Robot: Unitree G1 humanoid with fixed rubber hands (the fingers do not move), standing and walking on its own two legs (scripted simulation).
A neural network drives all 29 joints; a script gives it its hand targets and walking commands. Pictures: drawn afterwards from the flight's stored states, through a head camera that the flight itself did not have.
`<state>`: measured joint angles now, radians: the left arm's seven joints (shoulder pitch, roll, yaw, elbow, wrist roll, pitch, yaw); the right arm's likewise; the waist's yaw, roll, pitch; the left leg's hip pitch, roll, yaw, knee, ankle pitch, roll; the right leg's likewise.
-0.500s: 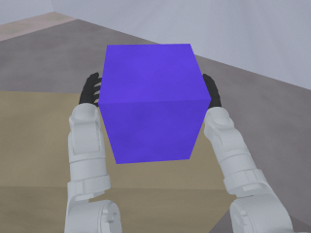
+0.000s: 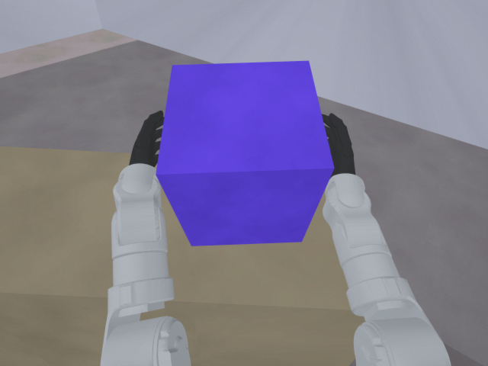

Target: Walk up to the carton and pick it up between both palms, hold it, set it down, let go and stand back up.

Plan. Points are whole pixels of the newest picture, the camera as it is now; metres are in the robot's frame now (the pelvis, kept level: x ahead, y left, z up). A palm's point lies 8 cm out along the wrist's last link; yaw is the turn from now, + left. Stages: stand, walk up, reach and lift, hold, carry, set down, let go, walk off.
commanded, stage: set down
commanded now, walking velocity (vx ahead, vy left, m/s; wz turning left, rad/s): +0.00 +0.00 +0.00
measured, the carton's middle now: (244, 163) +0.39 +0.01 +0.16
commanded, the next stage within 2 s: none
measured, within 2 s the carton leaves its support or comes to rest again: neither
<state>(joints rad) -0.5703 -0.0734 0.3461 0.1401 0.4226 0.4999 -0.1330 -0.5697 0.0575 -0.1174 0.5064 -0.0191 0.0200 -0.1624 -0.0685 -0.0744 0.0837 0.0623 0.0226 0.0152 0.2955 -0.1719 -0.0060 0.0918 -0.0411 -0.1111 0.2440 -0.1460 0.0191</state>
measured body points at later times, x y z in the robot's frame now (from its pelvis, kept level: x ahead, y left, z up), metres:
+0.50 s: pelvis +0.02 +0.00 +0.00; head +0.01 +0.05 +0.45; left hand +0.41 +0.14 +0.13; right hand +0.37 -0.16 +0.14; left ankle +0.01 +0.12 -0.75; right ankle +0.01 -0.13 -0.75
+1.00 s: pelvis +0.01 +0.01 +0.00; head +0.01 +0.05 +0.45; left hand +0.43 +0.13 +0.10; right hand +0.37 -0.17 +0.11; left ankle +0.01 +0.12 -0.75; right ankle +0.01 -0.13 -0.75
